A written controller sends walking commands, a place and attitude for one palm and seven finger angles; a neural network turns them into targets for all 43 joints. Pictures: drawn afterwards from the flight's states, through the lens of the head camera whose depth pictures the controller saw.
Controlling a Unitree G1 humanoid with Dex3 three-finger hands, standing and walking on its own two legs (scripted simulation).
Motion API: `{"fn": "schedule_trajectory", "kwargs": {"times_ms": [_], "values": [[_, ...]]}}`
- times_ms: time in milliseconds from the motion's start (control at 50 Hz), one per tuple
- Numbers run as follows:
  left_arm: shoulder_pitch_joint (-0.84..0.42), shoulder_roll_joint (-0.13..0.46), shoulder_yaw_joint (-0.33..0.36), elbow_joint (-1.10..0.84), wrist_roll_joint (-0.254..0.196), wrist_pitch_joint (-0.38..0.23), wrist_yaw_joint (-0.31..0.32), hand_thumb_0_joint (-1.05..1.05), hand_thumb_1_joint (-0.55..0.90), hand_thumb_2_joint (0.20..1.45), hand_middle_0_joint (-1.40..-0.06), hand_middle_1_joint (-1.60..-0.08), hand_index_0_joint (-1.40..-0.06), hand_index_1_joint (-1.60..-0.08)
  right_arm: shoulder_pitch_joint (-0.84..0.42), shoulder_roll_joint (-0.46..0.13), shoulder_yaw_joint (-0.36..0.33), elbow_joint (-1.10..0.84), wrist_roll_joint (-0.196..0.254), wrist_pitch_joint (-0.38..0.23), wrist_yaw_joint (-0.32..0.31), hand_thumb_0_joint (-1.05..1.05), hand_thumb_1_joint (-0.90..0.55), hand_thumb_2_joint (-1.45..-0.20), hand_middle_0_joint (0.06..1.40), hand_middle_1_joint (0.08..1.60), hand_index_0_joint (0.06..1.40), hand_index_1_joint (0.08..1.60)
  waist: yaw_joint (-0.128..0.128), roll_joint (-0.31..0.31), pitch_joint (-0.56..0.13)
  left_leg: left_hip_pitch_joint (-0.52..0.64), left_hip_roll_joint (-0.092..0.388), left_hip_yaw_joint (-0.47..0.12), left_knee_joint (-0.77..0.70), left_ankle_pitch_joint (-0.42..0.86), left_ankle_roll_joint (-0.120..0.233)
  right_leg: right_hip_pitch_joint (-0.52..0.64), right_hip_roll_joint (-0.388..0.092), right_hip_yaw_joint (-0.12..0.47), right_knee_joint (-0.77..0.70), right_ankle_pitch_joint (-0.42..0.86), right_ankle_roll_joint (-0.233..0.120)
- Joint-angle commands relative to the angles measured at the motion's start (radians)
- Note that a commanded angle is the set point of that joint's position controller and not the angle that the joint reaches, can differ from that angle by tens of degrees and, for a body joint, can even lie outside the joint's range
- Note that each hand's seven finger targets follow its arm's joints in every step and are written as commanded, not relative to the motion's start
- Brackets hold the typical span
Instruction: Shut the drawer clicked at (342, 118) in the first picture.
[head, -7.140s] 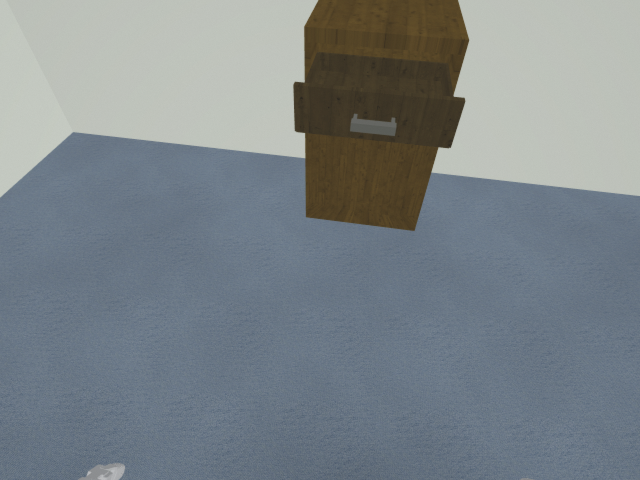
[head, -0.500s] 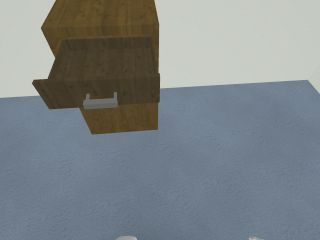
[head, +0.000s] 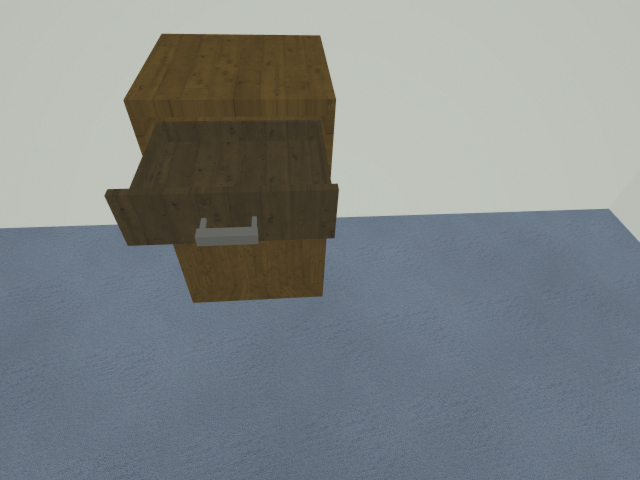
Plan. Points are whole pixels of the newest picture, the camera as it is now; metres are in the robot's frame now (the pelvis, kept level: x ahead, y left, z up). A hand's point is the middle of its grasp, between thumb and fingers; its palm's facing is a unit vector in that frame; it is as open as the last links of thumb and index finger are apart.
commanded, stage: take the last steps up to it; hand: left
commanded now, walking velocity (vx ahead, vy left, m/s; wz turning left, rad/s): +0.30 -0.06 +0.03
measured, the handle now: (228, 228) +0.59 +0.21 -0.08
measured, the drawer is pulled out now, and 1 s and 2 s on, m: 0.29 0.29 0.29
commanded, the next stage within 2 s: come to a stop and stand still in 0.90 s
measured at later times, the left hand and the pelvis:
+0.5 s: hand out of the picture -0.01 +0.09 -0.17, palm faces +0.17 -0.97 -0.15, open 7.4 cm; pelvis +0.11 -0.04 +0.00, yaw +4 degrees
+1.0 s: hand (217, 371) +0.33 +0.19 -0.17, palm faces +0.07 -0.98 -0.20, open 7.4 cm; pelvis +0.27 +0.00 +0.00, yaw +1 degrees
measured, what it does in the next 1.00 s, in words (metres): walks ahead: right foot, then left foot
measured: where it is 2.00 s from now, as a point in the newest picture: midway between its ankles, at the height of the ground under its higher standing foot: outside the picture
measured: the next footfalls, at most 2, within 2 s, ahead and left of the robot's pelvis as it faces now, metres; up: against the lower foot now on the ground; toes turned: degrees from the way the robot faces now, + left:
right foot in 0.12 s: +0.06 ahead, -0.13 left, +0.00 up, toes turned -4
left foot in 0.64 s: +0.28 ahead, +0.11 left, +0.00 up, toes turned +10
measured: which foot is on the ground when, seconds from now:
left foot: down 0.00-0.12, up 0.14-0.62, down 0.64-1.00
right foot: up 0.00-0.10, down 0.12-0.64, up 0.66-1.00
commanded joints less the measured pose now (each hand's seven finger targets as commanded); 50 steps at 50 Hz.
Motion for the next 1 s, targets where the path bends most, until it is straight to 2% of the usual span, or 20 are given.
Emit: {"fn": "schedule_trajectory", "kwargs": {"times_ms": [0,60,80,100,120,160,200,260,420,500,520,560,580,600,620,640,660,700,780,980], "values": [[-0.037,0.045,0.019,-0.073,-0.008,-0.046,-0.008,0.0,0.9,0.9,-0.2,-0.3,-0.2,-0.3,0.042,-0.171,-0.042,-0.014,-0.006,-0.02,-0.012,0.0,-0.9,-0.9,0.2,0.3,0.2,0.3,-0.006,0.136,0.091,-0.089,0.308,-0.35,-0.22,-0.327,0.124,0.005,0.012,0.001,-0.158,-0.008,-0.021],[0.1,0.046,0.024,-0.01,-0.007,-0.062,-0.005,0.0,0.9,0.9,-0.2,-0.3,-0.2,-0.3,0.025,-0.141,-0.033,0.007,0.002,-0.019,-0.009,0.0,-0.9,-0.9,0.2,0.3,0.2,0.3,0.056,0.068,0.062,-0.235,0.22,-0.255,-0.078,-0.348,0.058,0.292,0.035,-0.015,-0.411,0.109,-0.032],[0.154,0.086,0.033,0.012,-0.003,-0.075,0.003,0.0,0.9,0.9,-0.2,-0.3,-0.2,-0.3,0.034,-0.1,-0.024,0.01,0.008,-0.023,-0.006,0.0,-0.9,-0.9,0.2,0.3,0.2,0.3,0.079,-0.043,0.051,-0.354,0.152,-0.174,0.076,-0.329,0.015,0.423,-0.055,0.102,-0.499,-0.006,-0.058],[0.225,0.157,0.047,0.031,0.002,-0.079,0.014,0.0,0.9,0.9,-0.2,-0.3,-0.2,-0.3,0.023,-0.043,-0.008,-0.009,0.015,-0.03,-0.004,0.0,-0.9,-0.9,0.2,0.3,0.2,0.3,0.109,-0.26,0.068,-0.53,0.033,-0.002,0.326,-0.327,-0.035,0.497,-0.261,0.392,-0.638,-0.193,-0.142],[0.278,0.182,0.051,0.036,-0.012,-0.076,0.02,0.0,0.9,0.9,-0.2,-0.3,-0.2,-0.3,-0.048,-0.094,-0.02,-0.037,0.001,-0.026,0.004,0.0,-0.9,-0.9,0.2,0.3,0.2,0.3,0.135,-0.209,0.116,-0.577,0.066,-0.015,0.497,-0.365,-0.038,0.382,-0.365,0.517,-0.726,-0.315,-0.219],[0.182,0.123,0.044,0.029,-0.018,-0.084,0.026,0.0,0.9,0.9,-0.2,-0.3,-0.2,-0.3,-0.034,-0.103,-0.038,-0.01,-0.006,-0.014,0.016,0.0,-0.9,-0.9,0.2,0.3,0.2,0.3,0.075,-0.174,0.183,-0.562,0.118,-0.037,0.637,-0.222,-0.039,0.249,-0.305,0.426,-0.757,-0.315,-0.204],[0.13,0.06,0.025,0.022,-0.02,-0.095,0.026,0.0,0.9,0.9,-0.2,-0.3,-0.2,-0.3,0.028,-0.071,-0.039,0.033,-0.007,-0.003,0.023,0.0,-0.9,-0.9,0.2,0.3,0.2,0.3,0.021,-0.069,0.182,-0.504,0.142,-0.022,0.691,-0.095,-0.059,0.197,-0.236,0.248,-0.733,-0.113,-0.177],[0.161,0.028,0.014,0.043,-0.021,-0.113,0.025,0.0,0.9,0.9,-0.2,-0.3,-0.2,-0.3,0.06,-0.032,-0.04,0.052,-0.005,0.004,0.027,0.0,-0.9,-0.9,0.2,0.3,0.2,0.3,0.003,-0.055,0.175,-0.486,0.149,0.0,0.711,0.005,-0.081,0.181,-0.18,0.113,-0.723,0.106,-0.162],[0.317,0.014,0.006,0.123,-0.01,-0.135,0.031,0.0,0.9,0.9,-0.2,-0.3,-0.2,-0.3,-0.144,-0.016,-0.034,-0.019,0.001,-0.012,0.037,0.0,-0.9,-0.9,0.2,0.3,0.2,0.3,0.051,-0.083,0.182,-0.566,0.166,0.041,0.515,0.029,-0.089,0.319,-0.188,0.094,-0.663,0.419,-0.202],[0.354,0.019,0.008,0.15,-0.004,-0.125,0.036,0.0,0.9,0.9,-0.2,-0.3,-0.2,-0.3,-0.239,0.013,-0.02,-0.05,0.006,-0.029,0.04,0.0,-0.9,-0.9,0.2,0.3,0.2,0.3,0.077,-0.112,0.175,-0.438,0.126,0.091,0.341,-0.015,-0.058,0.328,-0.187,0.068,-0.593,0.604,-0.192],[0.357,0.025,0.01,0.155,-0.003,-0.122,0.037,0.0,0.9,0.9,-0.2,-0.3,-0.2,-0.3,-0.237,0.012,-0.019,-0.051,0.007,-0.034,0.039,0.0,-0.9,-0.9,0.2,0.3,0.2,0.3,0.074,-0.124,0.162,-0.398,0.11,0.104,0.309,-0.031,-0.049,0.336,-0.183,0.06,-0.564,0.651,-0.187],[0.323,0.037,0.014,0.148,-0.005,-0.12,0.035,0.0,0.9,0.9,-0.2,-0.3,-0.2,-0.3,-0.106,-0.009,-0.026,-0.013,0.003,-0.045,0.026,0.0,-0.9,-0.9,0.2,0.3,0.2,0.3,0.005,-0.099,0.094,-0.172,0.05,0.141,0.199,-0.014,-0.022,0.29,-0.15,0.015,-0.394,0.79,-0.168],[0.321,0.028,0.012,0.147,-0.01,-0.12,0.034,0.0,0.9,0.9,-0.2,-0.3,-0.2,-0.3,0.021,-0.038,-0.031,0.027,-0.003,-0.052,0.016,0.0,-0.9,-0.9,0.2,0.3,0.2,0.3,-0.047,-0.063,0.023,0.033,0.051,0.122,0.132,0.051,-0.007,0.214,-0.118,-0.005,-0.207,0.789,-0.145],[0.348,-0.009,0.011,0.136,-0.019,-0.12,0.029,0.0,0.9,0.9,-0.2,-0.3,-0.2,-0.3,0.163,-0.131,-0.052,0.058,-0.012,-0.06,0.002,0.0,-0.9,-0.9,0.2,0.3,0.2,0.3,-0.097,0.098,-0.111,0.291,0.247,-0.1,0.103,0.117,0.048,0.027,-0.042,-0.046,0.038,0.486,-0.101],[0.35,-0.051,-0.002,0.107,-0.029,-0.123,0.02,0.0,0.9,0.9,-0.2,-0.3,-0.2,-0.3,0.261,-0.219,-0.068,0.078,-0.005,-0.062,-0.007,0.0,-0.9,-0.9,0.2,0.3,0.2,0.3,-0.102,0.281,-0.212,0.441,0.5,-0.451,-0.008,0.269,0.157,-0.191,0.068,-0.062,0.335,-0.127,-0.067],[0.294,-0.008,0.004,0.084,-0.023,-0.112,0.026,0.0,0.9,0.9,-0.2,-0.3,-0.2,-0.3,0.243,-0.237,-0.069,0.071,0.014,-0.051,-0.012,0.0,-0.9,-0.9,0.2,0.3,0.2,0.3,-0.094,0.154,-0.18,0.36,0.549,-0.479,-0.057,0.254,0.189,-0.22,0.031,0.039,0.461,-0.164,-0.084],[0.256,-0.017,0.011,0.08,-0.017,-0.108,0.027,0.0,0.9,0.9,-0.2,-0.3,-0.2,-0.3,0.141,-0.201,-0.063,0.049,0.012,-0.052,-0.009,0.0,-0.9,-0.9,0.2,0.3,0.2,0.3,-0.058,0.085,-0.083,0.197,0.513,-0.382,-0.101,0.104,0.181,-0.234,-0.006,0.038,0.492,-0.109,-0.085],[0.209,-0.038,0.018,0.087,-0.005,-0.091,0.013,0.0,0.9,0.9,-0.2,-0.3,-0.2,-0.3,0.004,-0.081,-0.032,0.015,0.008,-0.062,-0.011,0.0,-0.9,-0.9,0.2,0.3,0.2,0.3,-0.008,0.104,0.109,-0.063,0.417,-0.246,-0.181,0.016,0.122,-0.22,-0.058,0.05,0.462,0.04,-0.065],[0.251,-0.069,0.018,0.083,-0.002,-0.062,0.004,0.0,0.9,0.9,-0.2,-0.3,-0.2,-0.3,-0.015,-0.044,-0.017,0.02,0.012,-0.079,-0.012,0.0,-0.9,-0.9,0.2,0.3,0.2,0.3,0.056,0.121,0.081,-0.129,0.336,-0.052,-0.187,0.216,0.104,-0.144,-0.066,0.023,0.312,0.123,-0.039],[0.015,-0.016,0.024,-0.023,-0.003,-0.06,-0.004,0.0,0.9,0.9,-0.2,-0.3,-0.2,-0.3,0.018,-0.108,-0.04,0.015,-0.005,-0.051,-0.008,0.0,-0.9,-0.9,0.2,0.3,0.2,0.3,0.017,0.145,0.107,-0.058,0.331,-0.03,-0.113,0.208,0.107,-0.051,-0.018,-0.047,-0.144,0.169,-0.034]]}}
